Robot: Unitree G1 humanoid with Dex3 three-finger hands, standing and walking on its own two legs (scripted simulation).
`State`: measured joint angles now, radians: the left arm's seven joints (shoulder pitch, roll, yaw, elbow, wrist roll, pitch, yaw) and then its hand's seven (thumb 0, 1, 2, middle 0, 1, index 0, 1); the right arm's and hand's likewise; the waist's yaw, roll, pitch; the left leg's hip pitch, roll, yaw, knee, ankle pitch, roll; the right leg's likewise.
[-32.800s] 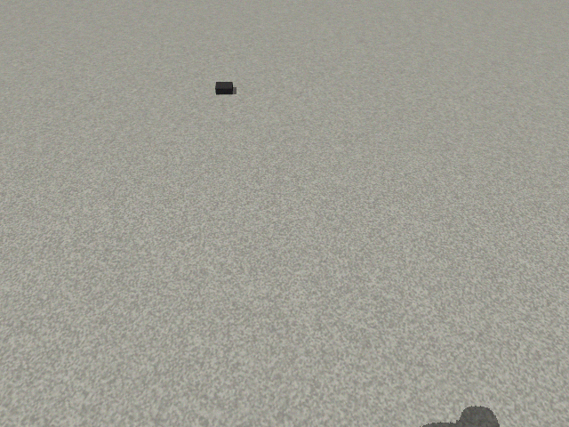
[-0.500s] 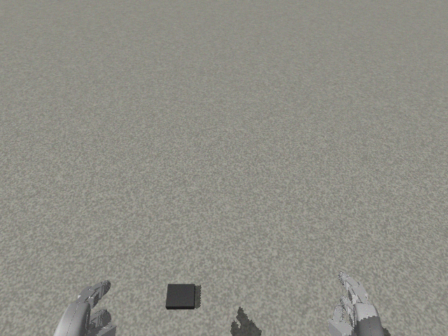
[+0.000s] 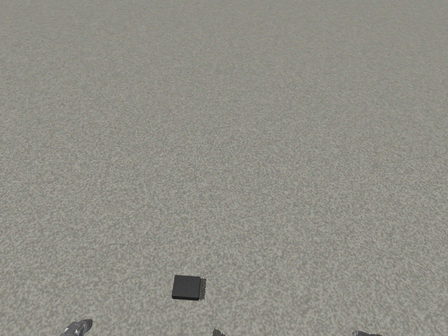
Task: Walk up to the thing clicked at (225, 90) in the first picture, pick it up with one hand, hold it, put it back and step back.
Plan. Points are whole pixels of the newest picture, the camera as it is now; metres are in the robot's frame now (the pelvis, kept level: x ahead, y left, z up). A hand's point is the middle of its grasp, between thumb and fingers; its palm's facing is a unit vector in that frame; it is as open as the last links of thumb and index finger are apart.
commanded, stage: stand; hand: left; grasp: from above
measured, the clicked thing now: (186, 287) +0.42 +0.14 -0.73
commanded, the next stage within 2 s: none
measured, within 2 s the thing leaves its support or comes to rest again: neither
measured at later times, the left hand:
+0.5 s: hand out of the picture +0.03 +0.24 -0.13, palm faces +0.05 -0.94 -0.33, open 7.4 cm
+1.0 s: hand out of the picture +0.06 +0.23 -0.13, palm faces +0.04 -0.94 -0.33, open 7.4 cm
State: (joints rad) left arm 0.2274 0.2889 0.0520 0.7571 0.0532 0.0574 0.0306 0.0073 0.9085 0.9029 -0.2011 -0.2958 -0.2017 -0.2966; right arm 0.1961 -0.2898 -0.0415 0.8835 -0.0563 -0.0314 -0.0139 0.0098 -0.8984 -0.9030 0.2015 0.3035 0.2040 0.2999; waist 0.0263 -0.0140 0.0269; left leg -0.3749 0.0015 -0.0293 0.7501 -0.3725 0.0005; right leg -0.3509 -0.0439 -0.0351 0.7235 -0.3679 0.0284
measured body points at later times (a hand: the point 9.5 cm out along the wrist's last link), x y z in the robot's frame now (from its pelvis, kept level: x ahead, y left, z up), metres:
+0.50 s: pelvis +0.00 +0.00 +0.03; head +0.00 -0.01 +0.48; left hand +0.02 +0.29 -0.11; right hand +0.08 -0.28 -0.11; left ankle +0.02 +0.12 -0.71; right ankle +0.01 -0.14 -0.71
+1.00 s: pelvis +0.01 -0.01 +0.03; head +0.01 -0.01 +0.48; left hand +0.06 +0.28 -0.11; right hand +0.08 -0.30 -0.11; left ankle +0.02 +0.12 -0.71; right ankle +0.01 -0.14 -0.71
